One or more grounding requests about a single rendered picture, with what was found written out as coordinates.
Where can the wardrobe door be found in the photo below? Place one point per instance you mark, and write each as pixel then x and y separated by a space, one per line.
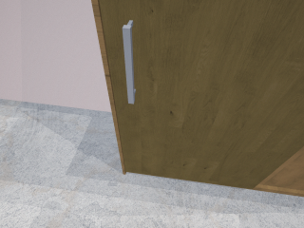
pixel 219 87
pixel 290 174

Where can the handle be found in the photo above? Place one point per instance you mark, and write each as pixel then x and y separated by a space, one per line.
pixel 128 61

